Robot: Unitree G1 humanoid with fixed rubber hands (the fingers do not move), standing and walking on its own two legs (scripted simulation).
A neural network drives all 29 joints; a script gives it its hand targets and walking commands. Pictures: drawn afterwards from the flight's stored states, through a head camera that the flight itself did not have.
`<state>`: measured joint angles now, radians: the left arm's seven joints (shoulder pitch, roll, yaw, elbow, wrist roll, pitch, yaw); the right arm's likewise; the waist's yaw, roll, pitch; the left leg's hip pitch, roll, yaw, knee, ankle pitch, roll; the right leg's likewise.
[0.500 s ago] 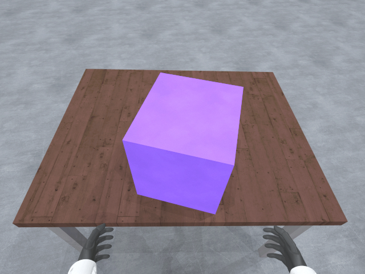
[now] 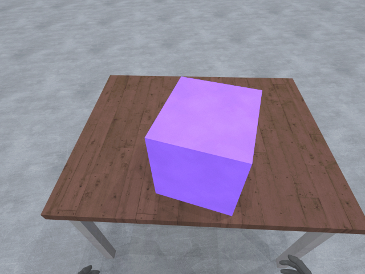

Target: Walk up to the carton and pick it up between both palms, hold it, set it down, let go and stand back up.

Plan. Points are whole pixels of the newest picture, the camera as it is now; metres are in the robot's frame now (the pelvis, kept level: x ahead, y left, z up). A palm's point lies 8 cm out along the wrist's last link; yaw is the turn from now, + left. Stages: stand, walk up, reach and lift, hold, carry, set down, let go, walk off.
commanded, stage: stand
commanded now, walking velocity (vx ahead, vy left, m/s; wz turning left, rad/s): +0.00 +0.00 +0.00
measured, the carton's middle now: (205, 144) +0.48 -0.05 -0.03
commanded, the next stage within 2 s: none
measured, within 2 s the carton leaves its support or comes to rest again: neither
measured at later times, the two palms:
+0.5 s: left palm out of the picture +0.04 +0.26 -0.11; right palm out of the picture +0.06 -0.26 -0.11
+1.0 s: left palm out of the picture +0.04 +0.23 -0.11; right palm out of the picture +0.04 -0.29 -0.12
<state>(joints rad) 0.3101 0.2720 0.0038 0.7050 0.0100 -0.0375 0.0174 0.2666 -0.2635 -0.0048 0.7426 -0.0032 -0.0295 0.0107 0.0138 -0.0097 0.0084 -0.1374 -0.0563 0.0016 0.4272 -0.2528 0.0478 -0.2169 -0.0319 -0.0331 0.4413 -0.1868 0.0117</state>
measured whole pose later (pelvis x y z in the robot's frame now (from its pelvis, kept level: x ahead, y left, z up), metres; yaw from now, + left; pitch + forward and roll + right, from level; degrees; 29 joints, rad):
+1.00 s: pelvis -0.01 -0.03 +0.00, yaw +0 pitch -1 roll +0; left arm 0.35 0.27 -0.01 0.82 0.00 -0.03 0.02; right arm 0.33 -0.26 0.01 0.85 -0.01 -0.01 -0.01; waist 0.00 0.01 0.00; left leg -0.18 -0.01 -0.03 0.45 -0.26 -0.01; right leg -0.25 0.01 -0.05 0.46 -0.19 -0.04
